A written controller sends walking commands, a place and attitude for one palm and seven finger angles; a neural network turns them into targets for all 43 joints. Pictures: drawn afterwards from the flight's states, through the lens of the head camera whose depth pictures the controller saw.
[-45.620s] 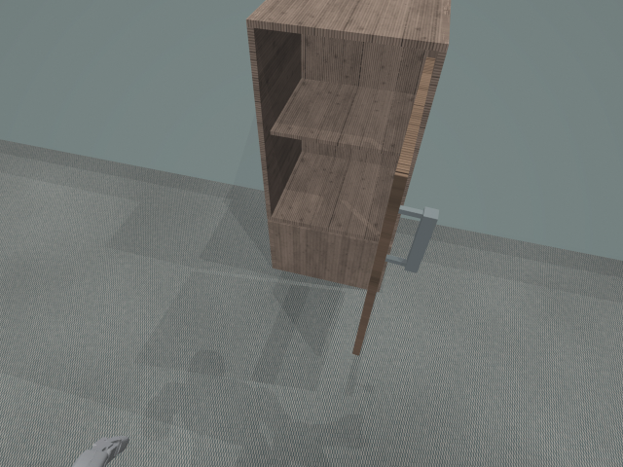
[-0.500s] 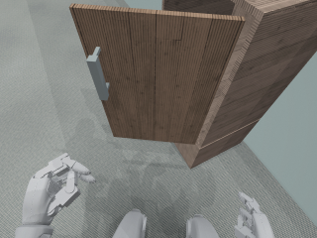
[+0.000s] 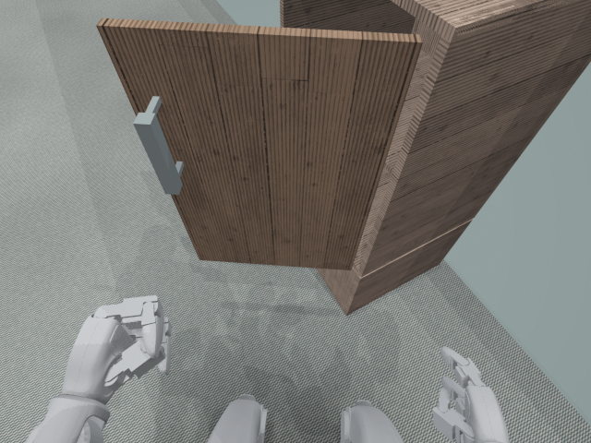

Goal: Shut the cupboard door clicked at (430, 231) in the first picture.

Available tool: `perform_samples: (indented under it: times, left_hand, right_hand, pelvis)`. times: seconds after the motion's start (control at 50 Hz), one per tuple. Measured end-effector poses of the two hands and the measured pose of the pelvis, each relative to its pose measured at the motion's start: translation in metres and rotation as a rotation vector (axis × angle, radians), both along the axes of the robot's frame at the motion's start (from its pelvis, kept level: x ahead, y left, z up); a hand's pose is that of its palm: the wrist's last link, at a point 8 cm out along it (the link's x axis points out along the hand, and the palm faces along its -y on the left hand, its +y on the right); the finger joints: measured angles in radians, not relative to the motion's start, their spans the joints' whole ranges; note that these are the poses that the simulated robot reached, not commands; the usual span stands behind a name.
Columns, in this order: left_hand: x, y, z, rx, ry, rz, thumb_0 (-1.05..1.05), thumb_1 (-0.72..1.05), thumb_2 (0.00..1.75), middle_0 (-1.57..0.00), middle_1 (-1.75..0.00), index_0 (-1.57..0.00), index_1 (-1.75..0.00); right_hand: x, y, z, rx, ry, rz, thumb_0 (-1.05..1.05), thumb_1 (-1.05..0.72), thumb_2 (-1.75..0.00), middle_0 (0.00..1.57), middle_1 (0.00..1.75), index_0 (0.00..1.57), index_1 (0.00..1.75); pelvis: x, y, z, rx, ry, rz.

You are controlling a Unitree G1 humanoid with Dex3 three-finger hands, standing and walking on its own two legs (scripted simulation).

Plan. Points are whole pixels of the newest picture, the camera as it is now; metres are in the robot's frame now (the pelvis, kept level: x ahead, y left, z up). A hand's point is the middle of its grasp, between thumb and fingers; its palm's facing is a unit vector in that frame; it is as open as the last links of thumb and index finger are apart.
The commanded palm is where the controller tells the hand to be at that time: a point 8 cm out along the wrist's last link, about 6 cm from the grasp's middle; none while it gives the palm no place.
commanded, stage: raise the hand and make a fist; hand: left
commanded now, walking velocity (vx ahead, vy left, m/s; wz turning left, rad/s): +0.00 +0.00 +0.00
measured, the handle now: (164, 147) +0.51 +0.24 +0.07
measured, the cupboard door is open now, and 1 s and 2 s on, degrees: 57 57 57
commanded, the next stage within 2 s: bring the fist close to the handle in 0.44 s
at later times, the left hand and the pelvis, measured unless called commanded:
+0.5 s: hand (132, 336) +0.23 +0.20 +0.07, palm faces +0.01 -1.00 -0.05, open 3.1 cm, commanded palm +0.20 +0.25 +0.06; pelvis +0.00 +0.01 +0.00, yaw +0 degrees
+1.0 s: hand (158, 278) +0.30 +0.19 +0.07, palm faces -0.02 -1.00 -0.04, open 3.1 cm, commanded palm +0.28 +0.25 +0.06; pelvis +0.00 +0.02 +0.01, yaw -1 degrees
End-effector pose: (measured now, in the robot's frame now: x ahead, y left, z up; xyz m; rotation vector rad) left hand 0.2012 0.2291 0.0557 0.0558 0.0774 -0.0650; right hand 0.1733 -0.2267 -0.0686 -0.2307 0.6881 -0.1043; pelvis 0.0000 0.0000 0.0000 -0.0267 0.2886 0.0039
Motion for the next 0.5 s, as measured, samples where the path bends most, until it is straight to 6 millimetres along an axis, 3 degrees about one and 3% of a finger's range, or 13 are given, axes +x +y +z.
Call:
perform_samples:
  times: [0.12, 0.28, 0.44, 0.5]
  left_hand:
    - [0.006, 0.017, 0.024, 0.013, -0.118, 0.096, 0.02, 0.89, 0.9, -1.3, -1.49, -1.29, -1.49]
    - [0.003, 0.006, 0.0, -0.019, 0.018, 0.012, 0.01, 0.9, 0.9, -1.3, -1.5, -1.29, -1.5]
    - [0.006, 0.026, 0.018, 0.0, -0.127, 0.088, 0.02, 0.89, 0.9, -1.3, -1.5, -1.29, -1.5]
    - [0.005, 0.026, 0.014, -0.007, -0.098, 0.07, 0.01, 0.9, 0.9, -1.3, -1.5, -1.29, -1.5]
  right_hand:
    - [-0.012, -0.009, -0.001, -0.005, 0.032, -0.027, 0.02, -0.9, -0.89, 0.2, 0.3, 0.21, 0.3]
    - [-0.016, -0.011, 0.004, -0.02, 0.032, -0.044, 0.02, -0.9, -0.89, 0.2, 0.3, 0.21, 0.3]
    - [-0.008, -0.001, 0.004, -0.027, 0.019, -0.019, 0.02, -0.9, -0.89, 0.2, 0.3, 0.21, 0.3]
    - [-0.005, 0.005, 0.004, -0.013, 0.015, -0.009, 0.02, -0.9, -0.89, 0.2, 0.3, 0.21, 0.3]
  pelvis:
    - [0.001, -0.001, 0.003, -0.001, -0.009, 0.002]
    - [0.001, 0.004, 0.006, 0.004, -0.01, -0.004]
    - [0.0, 0.01, 0.003, -0.005, -0.008, -0.002]
    - [0.0, 0.013, 0.003, -0.009, -0.009, 0.001]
